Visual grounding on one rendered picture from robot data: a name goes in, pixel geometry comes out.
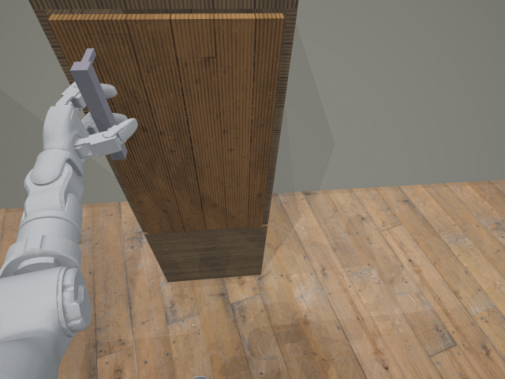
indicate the robot left forearm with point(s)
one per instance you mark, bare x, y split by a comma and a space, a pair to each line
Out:
49, 231

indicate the robot left upper arm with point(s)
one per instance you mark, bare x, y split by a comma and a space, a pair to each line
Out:
40, 313

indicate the left robot hand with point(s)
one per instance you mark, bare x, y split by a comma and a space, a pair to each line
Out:
64, 130

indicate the cupboard door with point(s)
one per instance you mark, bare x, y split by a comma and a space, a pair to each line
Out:
202, 87

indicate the handle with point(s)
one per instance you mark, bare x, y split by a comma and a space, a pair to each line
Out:
88, 83

